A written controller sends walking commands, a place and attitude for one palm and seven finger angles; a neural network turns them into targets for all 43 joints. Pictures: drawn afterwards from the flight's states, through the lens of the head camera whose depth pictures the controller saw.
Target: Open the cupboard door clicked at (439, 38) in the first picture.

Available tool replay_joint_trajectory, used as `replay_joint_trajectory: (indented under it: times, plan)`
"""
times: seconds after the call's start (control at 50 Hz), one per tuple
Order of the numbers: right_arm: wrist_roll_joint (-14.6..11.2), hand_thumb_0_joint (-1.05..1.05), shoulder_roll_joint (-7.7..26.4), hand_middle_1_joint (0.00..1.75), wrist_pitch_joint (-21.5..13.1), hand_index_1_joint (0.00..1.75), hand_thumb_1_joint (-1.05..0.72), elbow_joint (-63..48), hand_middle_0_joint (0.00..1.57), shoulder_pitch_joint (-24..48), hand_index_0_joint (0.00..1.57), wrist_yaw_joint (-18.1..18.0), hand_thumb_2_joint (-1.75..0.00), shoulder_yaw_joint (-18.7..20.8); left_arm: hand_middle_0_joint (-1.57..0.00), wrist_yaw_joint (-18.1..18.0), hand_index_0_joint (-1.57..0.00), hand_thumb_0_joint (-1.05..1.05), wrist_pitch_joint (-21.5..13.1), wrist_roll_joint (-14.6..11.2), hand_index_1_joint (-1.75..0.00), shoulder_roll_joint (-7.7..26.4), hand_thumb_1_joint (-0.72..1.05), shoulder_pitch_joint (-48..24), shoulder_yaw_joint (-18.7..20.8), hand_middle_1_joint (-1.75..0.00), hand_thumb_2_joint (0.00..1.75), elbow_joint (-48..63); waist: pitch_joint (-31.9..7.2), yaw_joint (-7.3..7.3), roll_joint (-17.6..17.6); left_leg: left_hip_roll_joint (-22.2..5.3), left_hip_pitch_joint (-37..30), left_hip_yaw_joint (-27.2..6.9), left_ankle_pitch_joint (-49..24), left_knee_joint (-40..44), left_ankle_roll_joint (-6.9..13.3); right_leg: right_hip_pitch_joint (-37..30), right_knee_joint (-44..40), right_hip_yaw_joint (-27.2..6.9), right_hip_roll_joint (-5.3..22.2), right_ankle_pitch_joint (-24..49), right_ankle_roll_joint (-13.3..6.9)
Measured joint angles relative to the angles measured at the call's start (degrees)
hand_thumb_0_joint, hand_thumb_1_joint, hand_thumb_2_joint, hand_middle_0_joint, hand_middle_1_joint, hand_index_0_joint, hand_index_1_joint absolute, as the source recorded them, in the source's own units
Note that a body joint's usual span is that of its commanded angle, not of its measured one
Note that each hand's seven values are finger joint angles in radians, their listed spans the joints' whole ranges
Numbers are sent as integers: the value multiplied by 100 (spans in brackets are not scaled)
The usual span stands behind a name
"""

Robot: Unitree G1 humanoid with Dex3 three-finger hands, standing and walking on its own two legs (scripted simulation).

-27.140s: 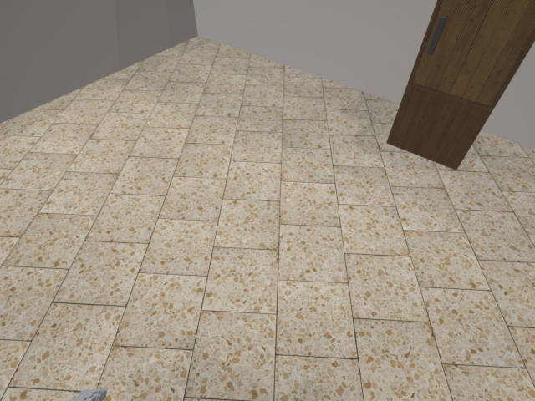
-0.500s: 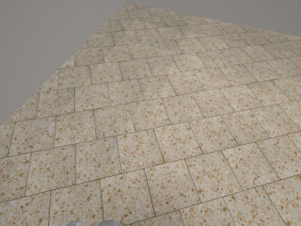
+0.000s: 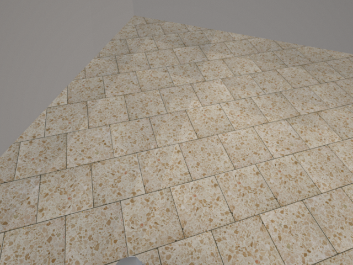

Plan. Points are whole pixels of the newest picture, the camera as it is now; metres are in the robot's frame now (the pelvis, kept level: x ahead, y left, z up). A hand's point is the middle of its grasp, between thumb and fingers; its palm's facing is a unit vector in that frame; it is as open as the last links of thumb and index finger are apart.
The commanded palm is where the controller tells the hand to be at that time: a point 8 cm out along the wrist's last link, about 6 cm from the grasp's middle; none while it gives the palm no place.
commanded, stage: walk to a spot facing it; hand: left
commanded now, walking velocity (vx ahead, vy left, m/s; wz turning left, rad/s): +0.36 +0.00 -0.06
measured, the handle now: out of the picture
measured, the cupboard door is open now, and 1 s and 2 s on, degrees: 48 48 48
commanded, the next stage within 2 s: turn to face it in 0.16 s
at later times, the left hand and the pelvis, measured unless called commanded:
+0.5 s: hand (130, 206) +0.29 +0.15 -0.16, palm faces +0.12 -0.97 -0.21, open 7.2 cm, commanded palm none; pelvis +0.22 -0.04 +0.00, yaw +5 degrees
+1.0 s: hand (137, 187) +0.35 +0.13 -0.15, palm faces +0.35 -0.89 -0.28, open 7.4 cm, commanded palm none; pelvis +0.32 -0.09 +0.00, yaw +21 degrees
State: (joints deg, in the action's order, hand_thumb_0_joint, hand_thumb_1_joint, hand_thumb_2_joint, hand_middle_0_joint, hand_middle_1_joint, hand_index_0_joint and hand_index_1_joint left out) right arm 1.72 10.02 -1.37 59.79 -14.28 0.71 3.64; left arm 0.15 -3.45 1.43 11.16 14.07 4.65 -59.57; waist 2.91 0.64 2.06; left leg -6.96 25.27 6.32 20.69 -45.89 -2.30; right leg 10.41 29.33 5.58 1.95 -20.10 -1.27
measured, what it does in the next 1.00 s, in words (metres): walks ahead, turning left: left foot, then right foot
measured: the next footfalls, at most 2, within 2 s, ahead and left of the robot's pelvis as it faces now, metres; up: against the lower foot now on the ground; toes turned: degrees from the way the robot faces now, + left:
left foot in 0.06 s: +0.15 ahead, +0.15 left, +0.00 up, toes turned +7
right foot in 0.32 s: +0.23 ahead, -0.15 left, +0.00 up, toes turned -9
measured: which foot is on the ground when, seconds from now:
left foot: up 0.00-0.04, down 0.06-0.30, up 0.32-0.56, down 0.58-0.88, up 0.90-1.00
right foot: down 0.00-0.06, up 0.08-0.30, down 0.32-0.58, up 0.60-0.86, down 0.88-1.00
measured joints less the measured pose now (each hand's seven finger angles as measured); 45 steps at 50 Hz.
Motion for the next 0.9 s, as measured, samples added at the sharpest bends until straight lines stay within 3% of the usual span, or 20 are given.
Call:
replay_joint_trajectory:
  times: [0.06, 0.1, 0.14, 0.18, 0.24, 0.3, 0.36, 0.42, 0.46, 0.52, 0.58, 0.6, 0.64, 0.7, 0.76, 0.86, 0.88, 0.9]
  plan:
    - [32, 1, 118, 30, -228, 30, -91, -285, 20, 281, 20, 25, -90, -4, -20, 72, -20, -1, 90, -27, -30, 9, 93, 353, -22, -30, 90, -239, -26, -52, -44, 80, -348, 146, -576, 1303, 122, -202, 232, -132, -55, -345, 62]
    - [87, 1, 128, 30, -359, 30, -91, -405, 20, 423, 20, -30, -90, -3, -20, 101, -20, 0, 206, -37, -30, 33, 93, 491, -45, -30, 90, -355, -39, -30, -40, 31, -360, 212, -692, 1028, 200, 229, 1559, -218, -47, -725, 11]
    - [113, 0, 50, 29, -414, 30, -91, -470, 20, 388, 20, -83, -90, -43, -20, 103, -20, 0, 312, -13, -30, 98, 92, 422, -42, -30, 90, -432, -56, 3, 52, 55, -504, 287, -436, 913, 148, 846, 3028, -312, -32, -755, -15]
    - [116, 0, 1, 29, -419, 30, -91, -427, 20, 235, 20, -127, -90, -81, -20, 134, -20, 0, 353, 4, -30, 111, 92, 214, -34, -30, 90, -382, -59, -18, 44, 86, -762, 274, -394, 1171, 40, 1317, 3532, -252, 67, -534, 21]
    - [113, 0, 5, 30, -313, 30, -91, -206, 20, 12, 20, -126, -90, -132, -19, 211, -19, 1, 302, -6, -30, 12, 92, -125, -74, -30, 90, -122, -19, -83, -147, 50, -1178, 206, -422, 1610, -62, 1484, 2393, -64, 239, -275, 86]
    - [63, 0, -16, 30, -143, 30, -91, 7, 20, -232, 20, -81, -90, -149, -19, 256, -19, 0, 124, 2, -30, -17, 91, -302, -119, -30, 90, 143, -24, -57, -228, -4, -1371, 111, -75, 1398, -132, 1176, 843, 36, 282, 266, 90]
    - [-11, 1, 10, 30, 102, 30, -91, 231, 20, -337, 20, -67, -90, -107, -20, 156, -20, 0, 1, 13, -30, -114, 91, -480, -139, -30, 90, 202, -15, -19, -307, 83, -908, -239, 932, -166, 34, 1010, 969, 190, 327, 100, 9]
    - [-43, 1, 17, 30, 198, 30, -91, 328, 20, -239, 20, -104, -90, -62, -20, 2, -20, 0, -32, 14, -30, -267, 91, -481, -159, -30, 90, 227, 18, 31, -311, 223, -351, -305, 943, -1212, 67, 544, 622, 444, 343, 67, 76]
    - [-56, 1, -33, 30, 204, 30, -91, 261, 20, -132, 20, -94, -90, -59, -20, -94, -20, -1, -58, -6, -30, -226, 94, -443, -88, -30, 90, 263, 29, 31, -185, 286, -153, -164, 786, -992, 49, 266, 304, 562, 373, 93, 73]
    - [-60, 1, -81, 30, 183, 30, -91, 61, 20, 98, 20, -44, -90, -74, -20, -99, -20, -2, 2, -3, -30, -95, 94, -387, -81, -30, 90, 242, 99, 34, -6, 370, -100, 120, 194, 2, 43, -40, 64, 717, 432, 24, 114]
    - [-26, 1, 0, 30, 112, 30, -91, -221, 20, 302, 20, 8, -90, -102, -20, -86, -20, -1, 128, -44, -30, -30, 94, -247, -95, -30, 90, 225, 176, 34, 0, 444, -331, 258, -1137, 1150, 186, -60, 547, 824, 469, -319, 216]
    - [-2, 1, 55, 30, 67, 30, -91, -322, 20, 343, 20, 7, -90, -91, -20, -83, -20, -1, 203, -74, -30, -24, 93, -189, -103, -30, 90, 225, 144, 55, -78, 402, -324, 205, -1133, 1131, 369, 155, 1161, 776, 438, -636, 314]
    - [19, 1, 49, 30, 35, 30, -91, -435, 20, 447, 20, -40, -90, -93, -20, -109, -20, -1, 410, -75, -30, 74, 93, -224, -97, -30, 90, 218, 149, 119, -11, 444, -207, 124, -620, 765, 515, 680, 2521, 288, 336, -1260, 413]
    - [30, 1, 89, 30, 47, 30, -91, -548, 20, 431, 20, -132, -90, -111, -20, -106, -20, 0, 571, -65, -30, 131, 92, -458, -64, -30, 90, 269, 139, 106, -46, 504, -235, -108, -508, 870, 400, 1263, 3448, -125, 195, -1141, 499]
    - [43, 1, 176, 30, 127, 30, -91, -563, 20, 421, 20, -155, -90, -122, -20, -68, -20, 0, 585, -80, -30, 117, 91, -676, -60, -30, 90, 484, 179, 40, -160, 531, -357, -356, -678, 1188, 335, 1438, 3002, -298, 169, -914, 533]
    - [24, 1, 321, 30, 319, 30, -91, -608, 20, 399, 20, -115, -90, -31, -20, -20, -20, 0, 509, -75, -30, 109, 91, -790, -95, -30, 90, 826, 158, 58, -370, 532, -381, -831, -702, 1253, 116, 993, 1127, -332, 71, -272, 485]
    - [-1, 1, 325, 30, 365, 30, -91, -641, 20, 366, 20, -98, -90, -5, -20, -18, -20, 0, 464, -54, -30, 156, 91, -732, -104, -30, 90, 918, 92, 44, -296, 603, -309, -869, -623, 1130, 85, 817, 568, -368, 132, -54, 406]
    - [-20, 1, 355, 30, 410, 30, -91, -646, 20, 392, 20, -81, -90, 35, -20, -36, -20, 0, 422, -22, -30, 163, 91, -708, -100, -30, 90, 955, 95, 21, -278, 640, -193, -890, -195, 800, 60, 820, 548, -343, 158, 169, 298]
